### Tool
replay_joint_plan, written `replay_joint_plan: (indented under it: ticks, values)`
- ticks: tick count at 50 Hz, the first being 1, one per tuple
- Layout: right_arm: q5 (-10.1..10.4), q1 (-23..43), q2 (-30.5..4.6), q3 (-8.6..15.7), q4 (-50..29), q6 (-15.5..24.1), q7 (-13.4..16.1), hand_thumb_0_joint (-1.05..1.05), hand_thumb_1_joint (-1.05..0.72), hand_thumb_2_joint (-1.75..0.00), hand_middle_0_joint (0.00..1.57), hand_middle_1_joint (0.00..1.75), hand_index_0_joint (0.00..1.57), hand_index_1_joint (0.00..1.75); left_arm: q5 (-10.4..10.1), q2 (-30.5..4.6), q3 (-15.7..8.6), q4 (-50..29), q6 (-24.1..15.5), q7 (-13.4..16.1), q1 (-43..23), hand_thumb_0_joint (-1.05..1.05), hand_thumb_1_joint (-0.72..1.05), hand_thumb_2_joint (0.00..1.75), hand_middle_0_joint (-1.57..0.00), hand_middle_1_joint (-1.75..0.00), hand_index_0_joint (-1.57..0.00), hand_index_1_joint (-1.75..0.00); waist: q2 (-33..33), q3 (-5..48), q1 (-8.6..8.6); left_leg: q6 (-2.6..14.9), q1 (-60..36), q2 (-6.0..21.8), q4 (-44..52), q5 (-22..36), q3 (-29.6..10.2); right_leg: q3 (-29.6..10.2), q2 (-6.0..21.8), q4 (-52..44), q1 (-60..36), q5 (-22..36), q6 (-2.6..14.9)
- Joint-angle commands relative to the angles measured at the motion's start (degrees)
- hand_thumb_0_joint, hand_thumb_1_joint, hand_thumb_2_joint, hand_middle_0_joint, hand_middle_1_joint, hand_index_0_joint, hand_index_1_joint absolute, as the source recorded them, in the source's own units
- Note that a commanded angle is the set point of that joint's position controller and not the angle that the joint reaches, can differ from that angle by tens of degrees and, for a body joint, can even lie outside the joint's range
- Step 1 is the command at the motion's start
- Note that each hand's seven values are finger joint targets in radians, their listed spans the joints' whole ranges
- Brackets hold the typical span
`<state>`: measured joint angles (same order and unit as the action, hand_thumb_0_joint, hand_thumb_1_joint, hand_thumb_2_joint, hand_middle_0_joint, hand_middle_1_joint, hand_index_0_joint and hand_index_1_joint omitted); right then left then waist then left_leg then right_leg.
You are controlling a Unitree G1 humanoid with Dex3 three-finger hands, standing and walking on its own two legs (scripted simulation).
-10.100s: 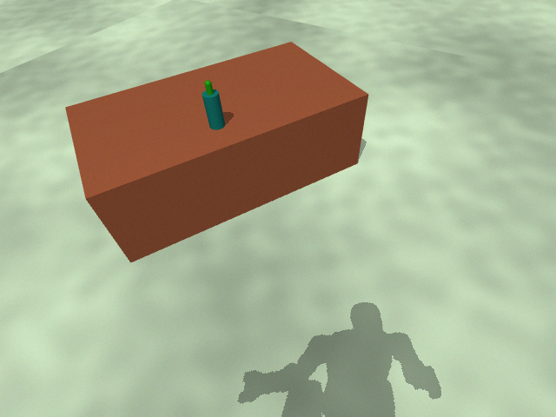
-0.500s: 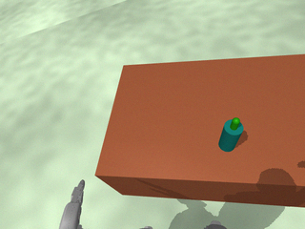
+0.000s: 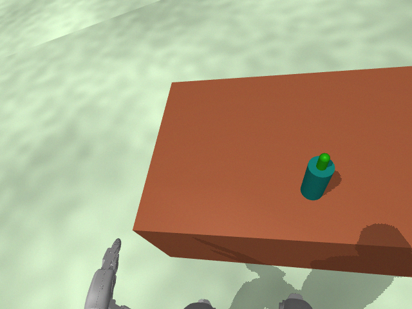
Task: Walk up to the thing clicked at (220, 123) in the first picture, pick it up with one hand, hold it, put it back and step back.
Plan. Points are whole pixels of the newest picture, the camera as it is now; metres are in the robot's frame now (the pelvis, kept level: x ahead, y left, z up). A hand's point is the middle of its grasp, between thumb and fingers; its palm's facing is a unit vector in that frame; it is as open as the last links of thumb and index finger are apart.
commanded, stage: approach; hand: right
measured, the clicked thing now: (317, 175) +0.49 -0.19 -0.20
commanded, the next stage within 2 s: close in in 0.70 s
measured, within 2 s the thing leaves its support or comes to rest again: neither
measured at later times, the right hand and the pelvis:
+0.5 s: hand out of the picture +0.42 -0.33 -0.04, palm faces +0.12 +0.99 +0.06, open 17.6 cm; pelvis -0.01 +0.00 -0.05, yaw +1 degrees
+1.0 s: hand (342, 193) +0.45 -0.26 -0.23, palm faces +0.12 +0.99 +0.06, open 17.7 cm; pelvis -0.05 +0.00 -0.17, yaw +6 degrees
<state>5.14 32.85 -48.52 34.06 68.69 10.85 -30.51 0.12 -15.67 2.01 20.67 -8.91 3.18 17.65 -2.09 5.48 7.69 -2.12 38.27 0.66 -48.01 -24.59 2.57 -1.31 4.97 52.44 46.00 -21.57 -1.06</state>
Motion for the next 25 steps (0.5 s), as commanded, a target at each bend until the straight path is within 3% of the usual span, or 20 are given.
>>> replay_joint_plan:
  ticks: [1, 2, 3, 4, 7, 10, 13, 14, 16, 19, 21, 25]
  values:
    - [1.83, 18.86, -23.03, 2.95, -11.40, 3.58, 0.22, 0.00, 0.57, -0.05, 0.04, 0.05, 0.05, 0.05, -0.05, -10.44, -5.09, -10.29, -3.08, 0.83, -1.85, 0.00, -0.52, 0.04, -0.05, -0.05, -0.05, -0.04, 13.20, 20.54, -1.15, 3.01, -0.43, -2.16, 5.74, 13.39, -0.03, -0.72, -2.51, -6.29, -20.76, 12.23, 2.00]
    - [1.84, 19.54, -23.32, 2.82, -11.94, 3.84, 0.27, 0.00, 0.56, -0.05, 0.04, 0.05, 0.05, 0.05, -0.13, -10.14, -4.57, -11.94, -3.33, 0.87, -2.52, 0.00, -0.53, 0.05, -0.05, -0.05, -0.05, -0.05, 13.47, 20.24, -1.27, 2.98, -0.94, -2.15, 5.95, 12.40, -0.09, -0.57, -2.62, -6.61, -20.42, 10.50, 2.03]
    - [1.72, 19.14, -24.77, 3.57, -11.70, 3.82, 0.27, 0.00, 0.55, -0.05, 0.04, 0.05, 0.05, 0.05, -0.08, -11.14, -5.82, -9.43, -3.02, 1.07, 0.55, 0.00, -0.53, 0.05, -0.05, -0.05, -0.06, -0.05, 15.17, 21.14, -1.31, 3.07, -0.90, -2.17, 5.69, 12.65, 0.01, -0.55, -2.59, -6.91, -21.93, 11.24, 1.75]
    - [1.58, 19.15, -25.30, 4.05, -10.76, 3.78, 0.24, 0.00, 0.57, -0.05, 0.04, 0.06, 0.04, 0.06, 0.05, -10.44, -4.75, -10.17, -3.02, 1.10, 0.13, 0.00, -0.53, 0.05, -0.05, -0.05, -0.06, -0.05, 15.06, 22.25, -1.64, 3.03, -1.22, -2.10, 5.62, 14.01, -0.12, -0.61, -2.60, -6.12, -22.13, 13.37, 1.67]
    - [2.11, 19.45, -22.66, 2.54, -9.33, 3.98, -0.24, 0.00, 0.55, -0.04, 0.05, 0.05, 0.06, 0.05, 0.15, -8.63, -3.37, -7.56, -3.09, 0.91, 0.55, 0.00, -0.54, 0.05, -0.04, -0.04, -0.04, -0.04, 14.44, 19.36, -0.89, 2.94, 1.06, -2.23, 4.78, 14.53, -0.04, -0.69, -2.47, -5.16, -20.44, 14.54, 1.85]
    - [2.98, 19.80, -20.77, 2.34, -6.84, 5.65, -0.61, 0.00, 0.57, -0.05, 0.05, 0.06, 0.05, 0.05, 0.60, -9.95, -4.70, -9.47, -3.91, 0.98, -2.18, 0.00, -0.55, 0.05, -0.04, -0.04, -0.04, -0.04, 11.82, 17.91, 0.11, 2.92, 3.57, -2.27, 3.15, 12.64, -0.09, -1.14, -2.26, -3.53, -16.14, 11.51, 2.05]
    - [4.45, 19.45, -16.96, 1.99, -5.37, 8.61, -1.85, 0.00, 0.57, -0.04, 0.05, 0.05, 0.06, 0.05, 0.78, -10.40, -5.14, -11.90, -4.68, 0.69, -1.21, 0.00, -0.55, 0.05, -0.04, -0.04, -0.04, -0.04, 10.29, 21.56, 1.67, 2.78, 5.93, -2.46, 0.38, 13.83, -0.09, -1.65, -2.10, -0.40, -16.19, 14.08, 2.19]
    - [5.51, 19.02, -14.58, 1.23, -3.13, 10.14, -2.29, 0.00, 0.57, -0.04, 0.05, 0.05, 0.06, 0.05, 0.90, -9.92, -4.46, -13.89, -5.16, 0.44, -2.21, 0.00, -0.55, 0.05, -0.04, -0.04, -0.03, -0.04, 8.77, 19.52, 2.40, 2.67, 7.71, -2.69, -0.67, 13.02, 0.26, -1.92, -1.97, 0.77, -14.02, 13.58, 2.16]
    - [6.62, 17.52, -14.07, 2.12, -2.11, 12.81, -2.75, 0.00, 0.57, -0.04, 0.06, 0.05, 0.06, 0.05, 1.19, -10.71, -5.84, -10.35, -5.17, 0.20, 2.30, 0.00, -0.56, 0.05, -0.04, -0.04, -0.03, -0.04, 9.07, 18.53, 2.78, 2.80, 12.08, -2.86, -3.75, 11.86, 0.25, -2.14, -2.00, 3.48, -11.04, 13.58, 2.04]
    - [7.58, 18.67, -14.66, 4.43, -5.78, 16.62, -2.74, 0.00, 0.58, -0.03, 0.06, 0.05, 0.07, 0.05, 1.66, -12.11, -7.47, -18.25, -6.21, -0.45, 2.19, 0.00, -0.56, 0.05, -0.04, -0.04, -0.03, -0.04, 10.12, 24.62, 3.80, 2.65, 12.83, -2.86, -7.11, 12.27, -0.09, -2.29, -2.18, 7.29, -9.75, 13.55, 2.18]
    - [7.56, 16.49, -14.89, 6.04, -5.29, 18.27, -2.70, 0.00, 0.60, -0.02, 0.06, 0.05, 0.07, 0.05, 2.04, -10.58, -6.66, -18.53, -6.16, -0.95, 5.36, 0.00, -0.55, 0.05, -0.04, -0.03, -0.03, -0.04, 11.99, 25.42, 3.40, 2.74, 15.39, -3.00, -10.05, 12.45, 0.03, -2.43, -2.11, 9.96, -8.32, 15.39, 2.11]
    - [6.68, 17.93, -17.77, 9.28, -8.84, 22.04, -1.03, 0.00, 0.61, -0.01, 0.06, 0.05, 0.07, 0.05, 2.88, -11.12, -8.37, -21.93, -6.16, -1.62, 6.26, 0.00, -0.55, 0.05, -0.03, -0.03, -0.03, -0.04, 15.80, 27.37, 3.85, 3.02, 19.72, -3.01, -14.99, 11.66, -0.28, -2.64, -1.79, 14.89, -4.31, 14.85, 1.86]
